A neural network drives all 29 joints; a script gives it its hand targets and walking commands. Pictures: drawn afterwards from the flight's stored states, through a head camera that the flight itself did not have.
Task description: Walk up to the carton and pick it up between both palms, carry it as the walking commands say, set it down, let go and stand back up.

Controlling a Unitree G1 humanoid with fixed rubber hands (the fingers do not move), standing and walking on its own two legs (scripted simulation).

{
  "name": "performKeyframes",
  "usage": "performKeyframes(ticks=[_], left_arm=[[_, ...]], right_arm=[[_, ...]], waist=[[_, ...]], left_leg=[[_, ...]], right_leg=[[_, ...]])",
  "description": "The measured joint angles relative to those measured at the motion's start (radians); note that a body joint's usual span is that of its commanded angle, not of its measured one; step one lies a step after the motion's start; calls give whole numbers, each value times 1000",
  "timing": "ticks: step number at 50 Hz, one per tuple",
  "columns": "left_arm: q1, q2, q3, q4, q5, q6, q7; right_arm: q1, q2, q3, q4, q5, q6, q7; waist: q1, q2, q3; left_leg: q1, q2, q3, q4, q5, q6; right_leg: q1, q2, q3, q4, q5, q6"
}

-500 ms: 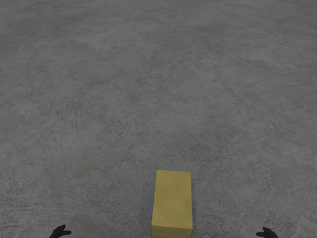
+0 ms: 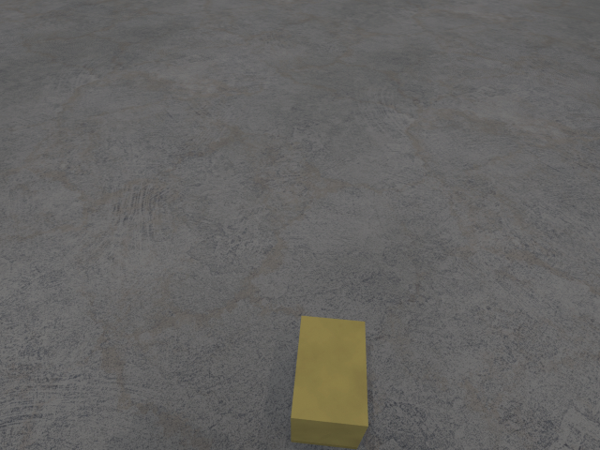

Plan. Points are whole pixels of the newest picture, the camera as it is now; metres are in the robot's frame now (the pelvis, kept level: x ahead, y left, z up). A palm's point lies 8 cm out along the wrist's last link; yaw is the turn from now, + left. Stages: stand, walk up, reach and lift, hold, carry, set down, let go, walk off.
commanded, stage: stand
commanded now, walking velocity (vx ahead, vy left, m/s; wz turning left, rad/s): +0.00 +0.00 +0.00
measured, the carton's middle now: (328, 381) +0.46 -0.08 -0.66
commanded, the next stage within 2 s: none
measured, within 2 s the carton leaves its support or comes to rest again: neither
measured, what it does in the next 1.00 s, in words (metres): stands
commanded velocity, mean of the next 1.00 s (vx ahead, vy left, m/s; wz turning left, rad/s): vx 0.00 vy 0.00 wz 0.00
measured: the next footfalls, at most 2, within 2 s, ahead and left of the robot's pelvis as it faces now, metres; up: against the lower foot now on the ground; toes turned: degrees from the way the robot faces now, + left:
none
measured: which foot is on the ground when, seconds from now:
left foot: down 0.00-1.00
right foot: down 0.00-1.00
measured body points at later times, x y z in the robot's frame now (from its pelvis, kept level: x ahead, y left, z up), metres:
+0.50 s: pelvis -0.01 -0.01 +0.00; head -0.03 +0.00 +0.45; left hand +0.05 +0.30 -0.12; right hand +0.07 -0.30 -0.12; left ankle -0.02 +0.10 -0.74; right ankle +0.00 -0.12 -0.74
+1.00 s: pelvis -0.02 -0.01 +0.01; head -0.03 +0.00 +0.46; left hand +0.04 +0.30 -0.12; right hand +0.07 -0.31 -0.12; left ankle -0.02 +0.10 -0.74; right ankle +0.00 -0.12 -0.74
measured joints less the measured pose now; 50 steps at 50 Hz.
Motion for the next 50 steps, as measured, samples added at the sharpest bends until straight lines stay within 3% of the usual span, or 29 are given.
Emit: performKeyframes(ticks=[50], left_arm=[[-64, 30, -30, 145, -19, -5, -2]], right_arm=[[-87, -26, 34, 165, 18, 1, 7]], waist=[[2, -4, 44]], left_leg=[[39, 4, -18, -91, 74, -14]], right_leg=[[42, -3, -8, -87, 67, -7]])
